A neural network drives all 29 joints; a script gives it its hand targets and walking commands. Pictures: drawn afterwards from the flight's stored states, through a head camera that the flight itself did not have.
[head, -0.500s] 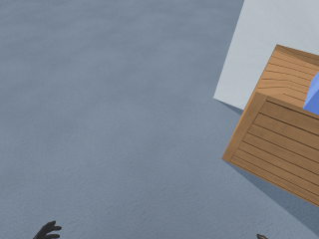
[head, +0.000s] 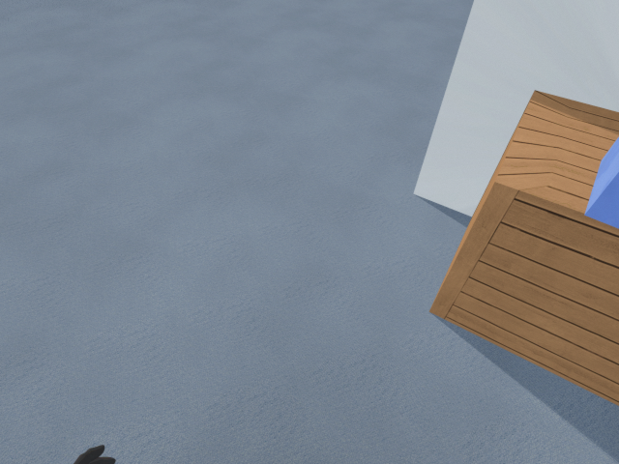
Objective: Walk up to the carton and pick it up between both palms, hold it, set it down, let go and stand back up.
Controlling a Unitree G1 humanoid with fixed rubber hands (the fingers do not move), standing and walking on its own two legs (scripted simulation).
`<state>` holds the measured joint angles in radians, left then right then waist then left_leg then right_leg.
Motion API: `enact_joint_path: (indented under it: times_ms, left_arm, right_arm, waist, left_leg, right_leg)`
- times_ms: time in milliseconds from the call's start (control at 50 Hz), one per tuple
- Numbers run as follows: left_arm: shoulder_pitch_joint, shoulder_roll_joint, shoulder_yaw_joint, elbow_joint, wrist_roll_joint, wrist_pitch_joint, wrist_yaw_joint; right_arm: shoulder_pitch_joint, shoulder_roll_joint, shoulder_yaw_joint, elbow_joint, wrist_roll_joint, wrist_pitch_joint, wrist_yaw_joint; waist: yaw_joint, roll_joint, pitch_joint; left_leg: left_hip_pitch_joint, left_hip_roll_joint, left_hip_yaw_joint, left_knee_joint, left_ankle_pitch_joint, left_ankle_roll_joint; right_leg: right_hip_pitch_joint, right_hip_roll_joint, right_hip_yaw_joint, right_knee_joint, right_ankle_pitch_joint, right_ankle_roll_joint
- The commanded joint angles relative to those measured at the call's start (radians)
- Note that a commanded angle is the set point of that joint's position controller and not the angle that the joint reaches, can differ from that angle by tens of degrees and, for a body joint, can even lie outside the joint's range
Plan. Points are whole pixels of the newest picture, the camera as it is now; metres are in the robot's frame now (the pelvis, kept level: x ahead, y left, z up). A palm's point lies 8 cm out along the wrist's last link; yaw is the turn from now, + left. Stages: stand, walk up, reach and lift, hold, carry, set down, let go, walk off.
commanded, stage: stand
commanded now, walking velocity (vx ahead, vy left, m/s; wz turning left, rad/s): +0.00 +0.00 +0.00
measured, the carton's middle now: out of the picture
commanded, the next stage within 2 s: none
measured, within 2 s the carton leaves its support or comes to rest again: neither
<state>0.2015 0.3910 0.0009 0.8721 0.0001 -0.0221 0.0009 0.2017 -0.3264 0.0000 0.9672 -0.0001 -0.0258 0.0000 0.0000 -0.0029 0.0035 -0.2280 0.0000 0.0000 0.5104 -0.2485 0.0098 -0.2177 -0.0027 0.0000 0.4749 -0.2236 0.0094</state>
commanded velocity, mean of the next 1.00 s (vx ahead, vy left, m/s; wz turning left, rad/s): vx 0.00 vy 0.00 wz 0.00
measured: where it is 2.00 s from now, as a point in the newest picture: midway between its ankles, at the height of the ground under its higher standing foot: outside the picture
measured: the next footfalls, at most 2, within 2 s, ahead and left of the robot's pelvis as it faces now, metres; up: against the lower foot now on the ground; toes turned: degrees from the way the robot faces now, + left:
none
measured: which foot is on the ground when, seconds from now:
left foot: down 0.00-1.00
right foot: down 0.00-1.00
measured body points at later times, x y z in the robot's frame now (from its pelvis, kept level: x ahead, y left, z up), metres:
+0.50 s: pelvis +0.00 +0.00 +0.00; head +0.00 +0.01 +0.45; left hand +0.10 +0.31 -0.11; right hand +0.08 -0.29 -0.12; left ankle +0.02 +0.11 -0.74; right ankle +0.02 -0.13 -0.74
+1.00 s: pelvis +0.00 +0.00 +0.00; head +0.00 +0.00 +0.45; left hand +0.10 +0.31 -0.11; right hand +0.08 -0.29 -0.12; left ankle +0.02 +0.11 -0.74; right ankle +0.02 -0.13 -0.74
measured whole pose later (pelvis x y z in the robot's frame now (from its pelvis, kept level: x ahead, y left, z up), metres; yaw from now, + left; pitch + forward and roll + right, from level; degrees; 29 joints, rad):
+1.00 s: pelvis +0.00 +0.00 +0.00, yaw +0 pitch -2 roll +0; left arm 0.20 0.39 0.00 0.92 0.00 -0.02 0.00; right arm 0.20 -0.33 0.00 1.02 0.00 -0.03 0.00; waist 0.00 0.00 0.00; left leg -0.20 0.00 0.00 0.46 -0.23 0.01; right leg -0.20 0.00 0.00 0.43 -0.20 0.01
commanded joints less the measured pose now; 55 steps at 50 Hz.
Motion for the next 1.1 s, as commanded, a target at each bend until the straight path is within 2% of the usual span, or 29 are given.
enact_joint_path:
  times_ms: [0, 20, 120, 140, 180, 200, 260, 320, 340, 360, 380, 440, 520, 560, 580, 600, 680, 720, 740, 780, 800, 840, 860, 880, 900, 960, 1020, 1080]
  left_arm:
    - [-0.084, 0.158, 0.034, 0.017, 0.008, -0.023, 0.004]
    - [-0.081, 0.162, 0.035, 0.021, 0.012, -0.024, 0.005]
    - [-0.078, 0.165, 0.035, 0.029, 0.011, -0.024, 0.003]
    - [-0.079, 0.176, 0.034, 0.034, 0.01, -0.025, 0.002]
    - [-0.091, 0.164, 0.031, 0.032, 0.011, -0.026, 0.005]
    - [-0.081, 0.164, 0.032, 0.04, 0.007, -0.025, 0.006]
    - [-0.088, 0.177, 0.036, 0.045, 0.009, -0.02, 0.005]
    - [-0.076, 0.169, 0.037, 0.046, 0.004, -0.018, 0.002]
    - [-0.071, 0.165, 0.032, 0.052, 0.004, -0.022, 0.002]
    - [-0.079, 0.17, 0.034, 0.053, 0.008, -0.02, 0.002]
    - [-0.076, 0.163, 0.033, 0.05, 0.007, -0.021, 0.003]
    - [-0.085, 0.178, 0.036, 0.056, 0.009, -0.02, 0.003]
    - [-0.085, 0.165, 0.032, 0.053, 0.006, -0.02, 0.005]
    - [-0.078, 0.174, 0.034, 0.06, 0.008, -0.016, 0.003]
    - [-0.084, 0.174, 0.033, 0.058, 0.009, -0.018, 0.005]
    - [-0.088, 0.165, 0.031, 0.059, 0.008, -0.017, 0.006]
    - [-0.085, 0.174, 0.03, 0.063, 0.007, -0.017, 0.006]
    - [-0.074, 0.18, 0.034, 0.063, 0.005, -0.017, 0.005]
    - [-0.078, 0.182, 0.034, 0.06, 0.007, -0.017, 0.004]
    - [-0.08, 0.172, 0.035, 0.06, 0.006, -0.017, 0.002]
    - [-0.087, 0.166, 0.031, 0.058, 0.008, -0.019, 0.003]
    - [-0.092, 0.17, 0.032, 0.064, 0.011, -0.02, 0.006]
    - [-0.094, 0.175, 0.035, 0.061, 0.011, -0.019, 0.005]
    - [-0.084, 0.165, 0.033, 0.061, 0.013, -0.019, 0.005]
    - [-0.094, 0.17, 0.032, 0.058, 0.01, -0.018, 0.004]
    - [-0.081, 0.176, 0.035, 0.064, 0.01, -0.017, 0.005]
    - [-0.079, 0.171, 0.032, 0.063, 0.009, -0.019, 0.006]
    - [-0.085, 0.178, 0.034, 0.064, 0.009, -0.017, 0.004]
  right_arm:
    - [-0.113, -0.226, -0.048, -0.019, -0.015, -0.02, 0.003]
    - [-0.108, -0.229, -0.048, -0.012, -0.014, -0.019, 0.003]
    - [-0.108, -0.229, -0.048, -0.006, -0.013, -0.021, 0.002]
    - [-0.105, -0.227, -0.049, -0.002, -0.012, -0.022, 0.002]
    - [-0.098, -0.229, -0.049, 0.003, -0.013, -0.018, 0.001]
    - [-0.102, -0.232, -0.049, 0.002, -0.011, -0.019, 0.003]
    - [-0.113, -0.227, -0.046, 0.006, -0.012, -0.017, 0.0]
    - [-0.108, -0.239, -0.046, 0.014, -0.014, -0.02, 0.002]
    - [-0.102, -0.231, -0.046, 0.011, -0.015, -0.02, 0.002]
    - [-0.105, -0.231, -0.046, 0.015, -0.012, -0.019, 0.002]
    - [-0.106, -0.235, -0.048, 0.015, -0.014, -0.019, 0.001]
    - [-0.103, -0.227, -0.044, 0.018, -0.01, -0.019, 0.002]
    - [-0.101, -0.225, -0.046, 0.018, -0.011, -0.019, -0.001]
    - [-0.106, -0.242, -0.051, 0.02, -0.015, -0.017, -0.002]
    - [-0.107, -0.232, -0.048, 0.019, -0.01, -0.015, 0.001]
    - [-0.103, -0.237, -0.048, 0.02, -0.013, -0.016, 0.001]
    - [-0.098, -0.23, -0.047, 0.023, -0.011, -0.017, 0.001]
    - [-0.095, -0.234, -0.048, 0.022, -0.011, -0.016, 0.002]
    - [-0.098, -0.229, -0.046, 0.033, -0.012, -0.015, 0.0]
    - [-0.098, -0.232, -0.045, 0.033, -0.012, -0.017, -0.001]
    - [-0.106, -0.237, -0.047, 0.031, -0.01, -0.016, 0.0]
    - [-0.105, -0.231, -0.049, 0.025, -0.013, -0.016, 0.001]
    - [-0.111, -0.228, -0.047, 0.021, -0.012, -0.015, 0.001]
    - [-0.107, -0.238, -0.052, 0.027, -0.015, -0.017, 0.002]
    - [-0.113, -0.236, -0.05, 0.03, -0.012, -0.016, 0.001]
    - [-0.093, -0.236, -0.048, 0.032, -0.013, -0.015, 0.003]
    - [-0.095, -0.233, -0.048, 0.029, -0.014, -0.016, 0.002]
    - [-0.096, -0.234, -0.049, 0.03, -0.013, -0.017, 0.001]
  waist:
    - [0.002, -0.009, 0.024]
    - [-0.003, -0.021, 0.041]
    - [-0.003, 0.004, 0.011]
    - [-0.002, -0.018, 0.019]
    - [-0.01, -0.025, 0.015]
    - [-0.004, -0.004, 0.017]
    - [-0.006, -0.01, 0.005]
    - [0.008, 0.01, 0.037]
    - [0.002, 0.016, 0.031]
    - [0.002, 0.0, 0.032]
    - [0.007, 0.014, 0.035]
    - [-0.002, -0.011, 0.012]
    - [-0.001, 0.009, 0.014]
    - [0.002, -0.022, 0.006]
    - [-0.006, -0.023, 0.026]
    - [-0.004, -0.002, 0.022]
    - [-0.004, -0.007, 0.025]
    - [-0.001, 0.017, 0.042]
    - [0.007, -0.014, 0.038]
    - [0.001, 0.002, 0.041]
    - [0.004, -0.009, 0.033]
    - [-0.007, 0.008, 0.038]
    - [-0.005, -0.015, 0.018]
    - [-0.004, -0.013, 0.004]
    - [-0.002, 0.011, 0.024]
    - [-0.002, -0.016, 0.029]
    - [-0.001, 0.004, 0.032]
    - [-0.001, -0.009, 0.015]
  left_leg:
    - [0.006, 0.12, -0.14, -0.192, 0.043, 0.034]
    - [0.004, 0.116, -0.139, -0.2, 0.028, 0.035]
    - [0.02, 0.118, -0.137, -0.202, 0.039, 0.033]
    - [0.021, 0.118, -0.134, -0.198, 0.06, 0.033]
    - [0.027, 0.12, -0.132, -0.197, 0.085, 0.033]
    - [0.032, 0.119, -0.132, -0.196, 0.079, 0.033]
    - [0.036, 0.12, -0.13, -0.197, 0.085, 0.033]
    - [0.004, 0.127, -0.142, -0.218, 0.051, 0.031]
    - [0.011, 0.127, -0.14, -0.222, 0.039, 0.03]
    - [0.012, 0.126, -0.151, -0.23, 0.041, 0.028]
    - [0.017, 0.124, -0.142, -0.224, 0.04, 0.032]
    - [0.034, 0.123, -0.133, -0.211, 0.089, 0.03]
    - [0.039, 0.123, -0.131, -0.206, 0.121, 0.03]
    - [0.048, 0.124, -0.128, -0.207, 0.109, 0.028]
    - [0.046, 0.119, -0.13, -0.211, 0.116, 0.027]
    - [0.04, 0.123, -0.128, -0.207, 0.107, 0.025]
    - [0.035, 0.125, -0.13, -0.221, 0.097, 0.029]
    - [0.015, 0.124, -0.136, -0.226, 0.071, 0.027]
    - [0.013, 0.125, -0.135, -0.226, 0.055, 0.028]
    - [0.015, 0.125, -0.141, -0.239, 0.03, 0.027]
    - [0.027, 0.125, -0.142, -0.237, 0.051, 0.027]
    - [0.031, 0.124, -0.143, -0.232, 0.071, 0.029]
    - [0.037, 0.124, -0.134, -0.22, 0.086, 0.028]
    - [0.044, 0.126, -0.135, -0.225, 0.088, 0.03]
    - [0.034, 0.118, -0.127, -0.217, 0.084, 0.025]
    - [0.03, 0.125, -0.138, -0.232, 0.056, 0.029]
    - [0.044, 0.12, -0.122, -0.219, 0.096, 0.028]
    - [0.046, 0.126, -0.133, -0.225, 0.102, 0.028]
  right_leg:
    - [0.026, -0.109, 0.111, -0.118, 0.012, -0.051]
    - [0.018, -0.107, 0.115, -0.125, -0.007, -0.054]
    - [0.042, -0.111, 0.116, -0.129, 0.027, -0.05]
    - [0.043, -0.116, 0.121, -0.133, 0.041, -0.052]
    - [0.049, -0.12, 0.111, -0.127, 0.075, -0.052]
    - [0.038, -0.114, 0.114, -0.126, 0.063, -0.049]
    - [0.041, -0.113, 0.116, -0.128, 0.049, -0.05]
    - [0.049, -0.114, 0.114, -0.13, 0.021, -0.05]
    - [0.047, -0.111, 0.11, -0.13, 0.01, -0.049]
    - [0.041, -0.109, 0.104, -0.13, 0.012, -0.05]
    - [0.044, -0.104, 0.109, -0.128, 0.019, -0.048]
    - [0.057, -0.114, 0.109, -0.127, 0.064, -0.049]
    - [0.054, -0.119, 0.114, -0.132, 0.083, -0.052]
    - [0.054, -0.115, 0.103, -0.132, 0.064, -0.049]
    - [0.038, -0.114, 0.111, -0.132, 0.066, -0.049]
    - [0.049, -0.119, 0.11, -0.138, 0.064, -0.048]
    - [0.049, -0.115, 0.111, -0.137, 0.05, -0.049]
    - [0.05, -0.112, 0.108, -0.14, 0.033, -0.049]
    - [0.056, -0.114, 0.113, -0.137, 0.029, -0.051]
    - [0.057, -0.114, 0.111, -0.141, 0.025, -0.049]
    - [0.056, -0.112, 0.111, -0.138, 0.031, -0.05]
    - [0.043, -0.112, 0.11, -0.139, 0.035, -0.053]
    - [0.053, -0.114, 0.111, -0.142, 0.05, -0.052]
    - [0.064, -0.115, 0.101, -0.14, 0.047, -0.05]
    - [0.053, -0.116, 0.111, -0.146, 0.054, -0.049]
    - [0.056, -0.113, 0.107, -0.143, 0.03, -0.047]
    - [0.05, -0.117, 0.113, -0.148, 0.058, -0.048]
    - [0.061, -0.115, 0.109, -0.142, 0.05, -0.051]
